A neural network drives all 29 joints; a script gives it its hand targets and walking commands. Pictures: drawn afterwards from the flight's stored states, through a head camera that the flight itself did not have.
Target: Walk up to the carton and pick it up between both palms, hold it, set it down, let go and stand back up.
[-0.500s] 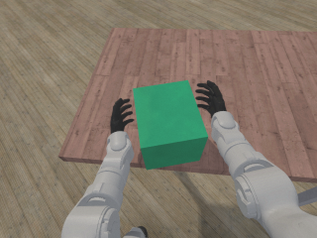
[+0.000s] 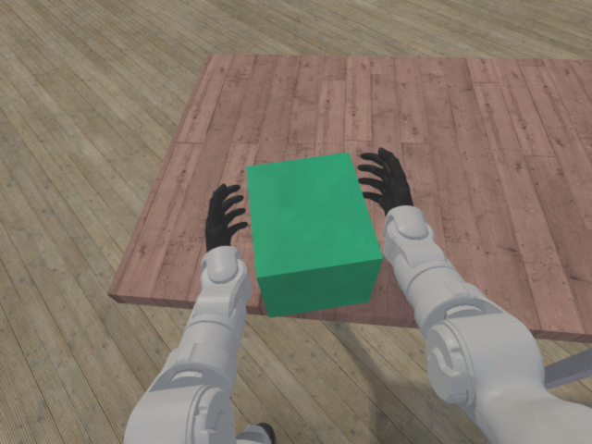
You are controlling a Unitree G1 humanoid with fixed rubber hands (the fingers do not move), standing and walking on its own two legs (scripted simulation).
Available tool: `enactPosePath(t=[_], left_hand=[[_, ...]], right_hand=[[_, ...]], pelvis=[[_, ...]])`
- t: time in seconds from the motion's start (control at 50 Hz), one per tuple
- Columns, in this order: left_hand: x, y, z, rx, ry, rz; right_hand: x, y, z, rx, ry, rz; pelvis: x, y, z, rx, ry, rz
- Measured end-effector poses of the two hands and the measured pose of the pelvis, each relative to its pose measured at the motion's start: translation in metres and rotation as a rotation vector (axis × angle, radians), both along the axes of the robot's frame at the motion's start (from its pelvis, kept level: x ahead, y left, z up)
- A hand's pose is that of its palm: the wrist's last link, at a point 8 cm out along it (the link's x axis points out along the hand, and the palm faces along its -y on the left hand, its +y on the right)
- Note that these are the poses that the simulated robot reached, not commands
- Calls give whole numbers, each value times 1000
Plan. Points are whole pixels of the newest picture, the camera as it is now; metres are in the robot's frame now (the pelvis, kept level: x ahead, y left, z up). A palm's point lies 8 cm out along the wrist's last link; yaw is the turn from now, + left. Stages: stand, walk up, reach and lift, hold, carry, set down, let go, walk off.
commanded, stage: reach and lift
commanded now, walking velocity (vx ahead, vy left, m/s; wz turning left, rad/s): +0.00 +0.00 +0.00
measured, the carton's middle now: (308, 236) +0.43 +0.09 -0.02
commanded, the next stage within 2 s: none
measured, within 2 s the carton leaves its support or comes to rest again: leaves its support in 1.66 s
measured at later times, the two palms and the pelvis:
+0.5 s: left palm (220, 244) +0.36 +0.20 +0.03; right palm (397, 205) +0.45 -0.03 +0.05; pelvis +0.02 +0.00 +0.01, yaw +1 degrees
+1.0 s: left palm (222, 244) +0.36 +0.20 +0.03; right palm (397, 206) +0.46 -0.03 +0.05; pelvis +0.03 -0.01 +0.01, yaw +2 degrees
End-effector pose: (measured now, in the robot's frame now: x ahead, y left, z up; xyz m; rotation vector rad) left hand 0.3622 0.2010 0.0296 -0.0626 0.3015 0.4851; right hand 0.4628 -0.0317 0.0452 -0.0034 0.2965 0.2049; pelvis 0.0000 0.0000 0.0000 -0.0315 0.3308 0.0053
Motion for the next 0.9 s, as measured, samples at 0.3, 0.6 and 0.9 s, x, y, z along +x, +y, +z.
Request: enactPosePath(t=[0.3,0.6,0.9], left_hand=[[-3,-1,3,52,-27,-10],[-4,-2,3,69,-18,-16],[-2,-2,-2,80,-35,-10]], right_hand=[[-5,0,6,-39,-58,10],[-7,-1,6,-52,-78,17],[-5,-2,2,-41,-110,30]], pelvis=[[8,1,7,8,-7,21],[19,-3,16,14,-36,18],[26,-7,16,13,-4,28]])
